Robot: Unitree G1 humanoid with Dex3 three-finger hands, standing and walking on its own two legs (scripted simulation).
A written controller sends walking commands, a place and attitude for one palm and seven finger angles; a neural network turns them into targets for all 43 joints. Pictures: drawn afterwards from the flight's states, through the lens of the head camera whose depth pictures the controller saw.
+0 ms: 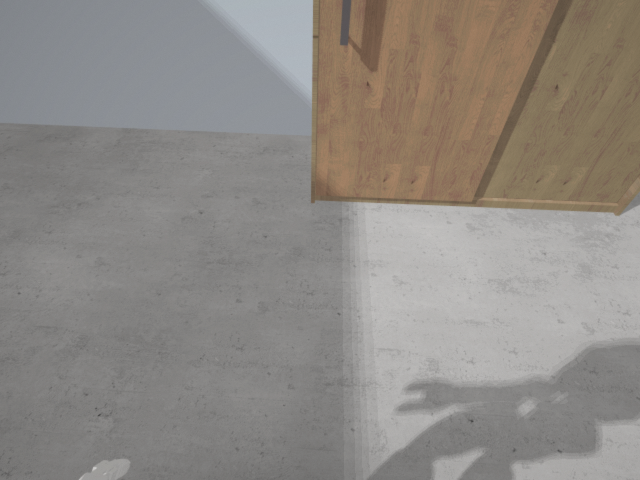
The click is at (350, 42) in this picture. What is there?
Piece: wardrobe's sliding door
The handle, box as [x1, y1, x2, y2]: [340, 0, 350, 45]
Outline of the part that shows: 343,0 340,44 347,45 350,0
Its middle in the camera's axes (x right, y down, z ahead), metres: +0.08 -0.72 +1.15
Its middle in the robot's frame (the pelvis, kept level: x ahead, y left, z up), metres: +1.36 +0.00 +0.10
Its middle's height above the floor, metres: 0.87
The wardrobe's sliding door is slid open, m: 0.00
